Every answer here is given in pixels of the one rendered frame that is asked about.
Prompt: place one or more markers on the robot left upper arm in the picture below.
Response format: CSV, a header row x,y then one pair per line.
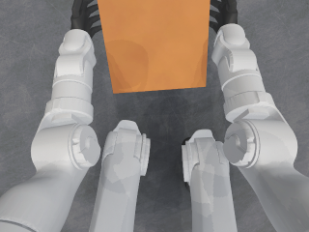
x,y
62,156

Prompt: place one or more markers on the left robot shin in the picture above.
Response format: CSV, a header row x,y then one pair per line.
x,y
110,141

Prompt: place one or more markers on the left robot hand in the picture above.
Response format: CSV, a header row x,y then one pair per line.
x,y
80,17

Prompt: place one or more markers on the right robot hand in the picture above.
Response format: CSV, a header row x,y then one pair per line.
x,y
228,13

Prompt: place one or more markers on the right robot thigh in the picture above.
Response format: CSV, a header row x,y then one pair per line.
x,y
212,205

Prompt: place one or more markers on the right robot forearm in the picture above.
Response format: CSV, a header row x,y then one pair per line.
x,y
240,78

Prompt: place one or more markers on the left robot forearm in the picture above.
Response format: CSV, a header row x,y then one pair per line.
x,y
72,86

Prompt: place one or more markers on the robot right upper arm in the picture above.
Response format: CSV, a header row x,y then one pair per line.
x,y
264,152

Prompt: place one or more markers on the carton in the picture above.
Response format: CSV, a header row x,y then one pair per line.
x,y
154,45

